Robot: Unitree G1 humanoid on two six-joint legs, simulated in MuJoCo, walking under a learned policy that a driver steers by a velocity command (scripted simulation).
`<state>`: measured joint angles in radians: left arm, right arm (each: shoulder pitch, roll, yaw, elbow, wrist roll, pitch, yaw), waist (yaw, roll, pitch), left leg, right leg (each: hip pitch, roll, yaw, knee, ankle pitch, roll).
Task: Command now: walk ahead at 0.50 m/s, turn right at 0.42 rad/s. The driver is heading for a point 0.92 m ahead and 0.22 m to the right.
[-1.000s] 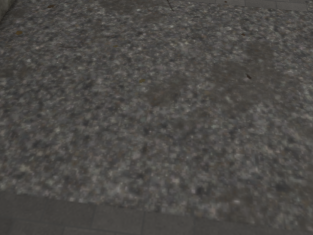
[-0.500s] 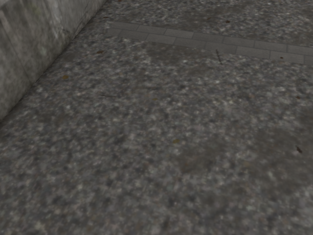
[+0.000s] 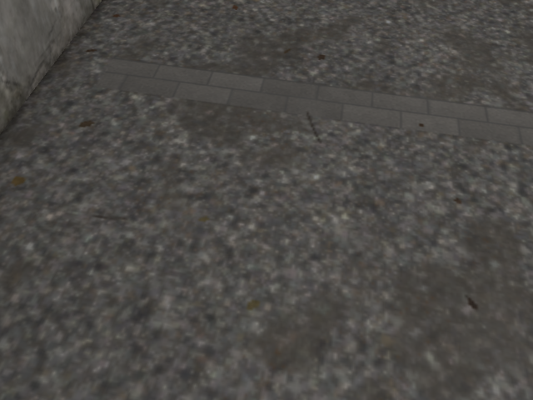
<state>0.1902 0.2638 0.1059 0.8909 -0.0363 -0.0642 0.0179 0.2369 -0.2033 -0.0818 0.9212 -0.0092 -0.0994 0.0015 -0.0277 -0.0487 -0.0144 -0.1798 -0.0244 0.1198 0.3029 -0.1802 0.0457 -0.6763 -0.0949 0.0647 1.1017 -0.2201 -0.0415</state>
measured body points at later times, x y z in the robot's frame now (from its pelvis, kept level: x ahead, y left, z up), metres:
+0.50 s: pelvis +0.26 -0.09 -0.01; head +0.30 -0.11 +0.44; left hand +0.43 +0.15 -0.13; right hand +0.34 -0.39 -0.11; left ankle +0.33 +0.08 -0.66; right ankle +0.28 -0.16 -0.75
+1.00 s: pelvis +0.54 -0.12 +0.00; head +0.57 -0.12 +0.45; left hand +0.78 +0.05 -0.11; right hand +0.48 -0.39 -0.12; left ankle +0.59 -0.04 -0.75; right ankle +0.48 -0.26 -0.67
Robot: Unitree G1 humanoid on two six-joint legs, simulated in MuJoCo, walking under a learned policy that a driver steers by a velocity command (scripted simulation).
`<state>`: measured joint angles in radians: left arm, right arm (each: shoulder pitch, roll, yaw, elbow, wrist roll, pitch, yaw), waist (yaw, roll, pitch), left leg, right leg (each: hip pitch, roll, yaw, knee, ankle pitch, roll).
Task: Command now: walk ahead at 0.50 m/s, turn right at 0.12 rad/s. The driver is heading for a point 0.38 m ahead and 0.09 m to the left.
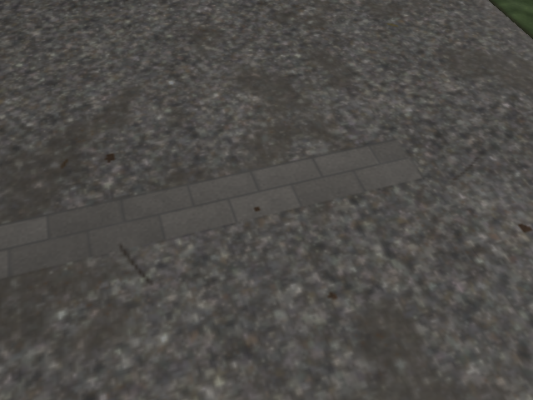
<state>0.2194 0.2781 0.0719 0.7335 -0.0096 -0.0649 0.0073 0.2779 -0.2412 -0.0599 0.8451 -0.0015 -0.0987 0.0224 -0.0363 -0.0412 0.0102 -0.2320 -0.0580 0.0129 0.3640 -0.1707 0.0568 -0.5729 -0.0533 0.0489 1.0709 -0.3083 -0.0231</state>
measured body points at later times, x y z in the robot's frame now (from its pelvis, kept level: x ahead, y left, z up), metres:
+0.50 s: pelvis +0.24 -0.05 +0.00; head +0.28 -0.06 +0.45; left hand +0.32 +0.23 -0.11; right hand +0.39 -0.32 -0.12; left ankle +0.25 +0.10 -0.67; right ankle +0.27 -0.16 -0.74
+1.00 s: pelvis +0.34 -0.01 -0.01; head +0.35 -0.01 +0.44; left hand +0.37 +0.26 -0.15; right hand +0.53 -0.22 -0.13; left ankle +0.38 +0.10 -0.74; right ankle +0.33 -0.16 -0.74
